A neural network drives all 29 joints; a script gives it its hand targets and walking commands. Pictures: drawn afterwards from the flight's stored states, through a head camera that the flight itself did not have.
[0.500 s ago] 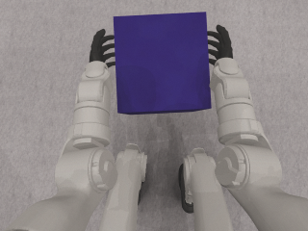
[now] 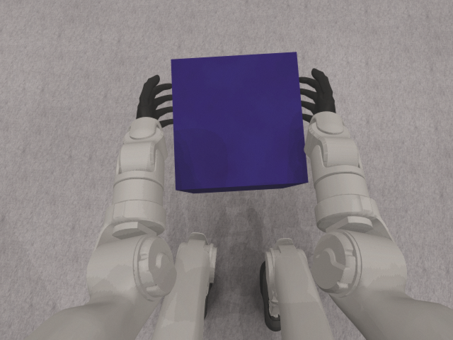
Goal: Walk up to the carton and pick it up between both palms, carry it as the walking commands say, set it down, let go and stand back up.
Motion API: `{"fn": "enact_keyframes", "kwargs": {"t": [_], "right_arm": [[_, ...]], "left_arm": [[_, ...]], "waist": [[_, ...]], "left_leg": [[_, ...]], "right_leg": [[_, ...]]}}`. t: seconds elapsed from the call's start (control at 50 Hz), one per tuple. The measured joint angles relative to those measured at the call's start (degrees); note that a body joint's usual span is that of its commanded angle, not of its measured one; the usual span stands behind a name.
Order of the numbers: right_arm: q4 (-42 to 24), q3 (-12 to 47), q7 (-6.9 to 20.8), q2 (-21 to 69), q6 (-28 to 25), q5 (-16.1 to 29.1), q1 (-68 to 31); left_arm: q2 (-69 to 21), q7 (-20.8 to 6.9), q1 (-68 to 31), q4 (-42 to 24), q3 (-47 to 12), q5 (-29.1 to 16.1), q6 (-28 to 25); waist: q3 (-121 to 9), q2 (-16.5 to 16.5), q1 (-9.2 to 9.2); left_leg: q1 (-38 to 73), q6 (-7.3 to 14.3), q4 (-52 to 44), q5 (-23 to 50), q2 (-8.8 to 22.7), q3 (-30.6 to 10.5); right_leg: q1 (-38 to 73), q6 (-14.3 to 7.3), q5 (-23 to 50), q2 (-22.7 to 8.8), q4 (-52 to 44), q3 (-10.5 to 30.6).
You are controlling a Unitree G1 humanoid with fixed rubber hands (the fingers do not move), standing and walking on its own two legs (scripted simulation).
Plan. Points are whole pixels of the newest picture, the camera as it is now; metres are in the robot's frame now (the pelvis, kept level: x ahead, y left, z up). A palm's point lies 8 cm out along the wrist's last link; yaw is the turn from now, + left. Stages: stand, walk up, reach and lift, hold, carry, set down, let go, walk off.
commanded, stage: reach and lift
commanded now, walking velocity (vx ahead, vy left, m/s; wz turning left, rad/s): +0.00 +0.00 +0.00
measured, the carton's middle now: (236, 134) +0.48 +0.03 -0.13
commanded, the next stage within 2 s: none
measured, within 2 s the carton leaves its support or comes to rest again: neither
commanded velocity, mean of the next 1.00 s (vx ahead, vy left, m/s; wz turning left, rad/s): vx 0.00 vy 0.00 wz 0.00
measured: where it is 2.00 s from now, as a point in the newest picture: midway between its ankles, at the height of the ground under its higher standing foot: (235, 303)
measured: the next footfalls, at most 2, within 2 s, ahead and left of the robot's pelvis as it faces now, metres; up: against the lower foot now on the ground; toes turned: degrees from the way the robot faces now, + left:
none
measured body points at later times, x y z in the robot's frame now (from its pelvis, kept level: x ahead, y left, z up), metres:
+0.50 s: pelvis +0.02 +0.00 +0.07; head +0.20 +0.01 +0.48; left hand +0.46 +0.17 +0.02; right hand +0.48 -0.12 +0.03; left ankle +0.09 +0.12 -0.52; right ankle +0.08 -0.11 -0.52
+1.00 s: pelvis +0.03 +0.00 +0.14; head +0.19 +0.00 +0.56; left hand +0.44 +0.17 +0.10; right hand +0.46 -0.13 +0.10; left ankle +0.09 +0.12 -0.52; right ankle +0.08 -0.11 -0.52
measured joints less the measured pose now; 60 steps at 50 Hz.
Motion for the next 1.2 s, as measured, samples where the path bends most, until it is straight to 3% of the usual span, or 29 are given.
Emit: {"fn": "enact_keyframes", "kwargs": {"t": [0.6,0.86,1.06,1.2], "right_arm": [[-3.82,1.16,1.22,3.20,-1.70,-0.21,11.57],[-6.64,1.03,4.08,4.48,-1.02,-1.46,15.79],[-9.56,2.02,3.00,6.17,-0.52,-2.07,19.79],[-10.70,2.55,5.14,6.52,-0.88,-2.50,22.95]], "left_arm": [[-4.25,-0.09,11.52,-4.19,-1.16,0.68,-1.88],[-5.66,-1.41,15.08,-6.25,-0.78,2.26,-1.56],[-6.74,-2.81,19.58,-8.48,-1.76,2.27,-1.47],[-7.50,-2.76,23.23,-10.10,-2.90,2.15,-1.57]], "waist": [[-0.22,0.08,-0.49],[1.63,0.51,-0.40],[2.89,0.79,-0.44],[3.60,0.98,-0.86]], "left_leg": [[20.42,0.44,-17.04,3.47,0.08,-0.26],[30.93,0.37,-26.73,6.55,0.29,-0.63],[39.61,0.36,-34.52,8.76,0.43,-1.10],[46.46,0.49,-39.83,10.14,0.51,-1.42]], "right_leg": [[20.43,-0.27,3.50,-0.58,-17.05,0.83],[30.80,-0.66,6.52,-0.81,-26.54,1.02],[39.57,-0.90,8.70,-1.08,-34.39,0.95],[46.61,-0.94,10.14,-1.30,-39.97,0.91]]}}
